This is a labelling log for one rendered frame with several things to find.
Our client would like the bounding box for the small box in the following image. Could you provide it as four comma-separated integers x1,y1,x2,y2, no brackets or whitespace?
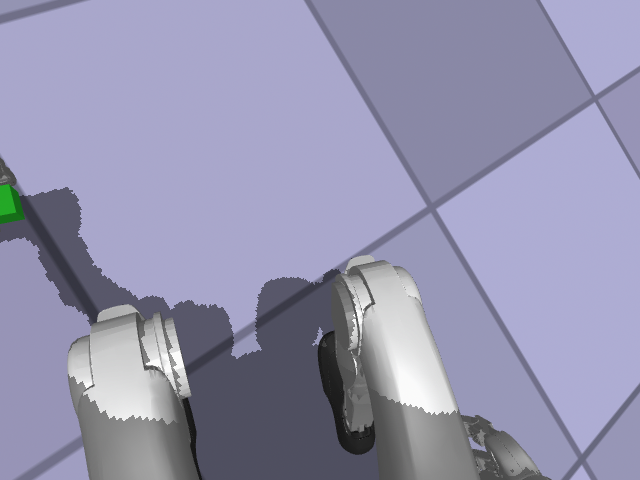
0,184,25,224

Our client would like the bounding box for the right robot hand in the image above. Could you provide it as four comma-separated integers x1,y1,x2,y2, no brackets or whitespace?
461,415,542,480

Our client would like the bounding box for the right robot foot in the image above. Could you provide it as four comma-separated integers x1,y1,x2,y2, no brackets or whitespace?
318,331,375,455

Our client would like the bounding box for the left robot hand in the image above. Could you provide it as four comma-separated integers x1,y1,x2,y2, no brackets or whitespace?
0,158,17,232

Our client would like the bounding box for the left robot foot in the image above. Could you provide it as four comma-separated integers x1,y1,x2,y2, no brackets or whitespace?
182,397,202,480

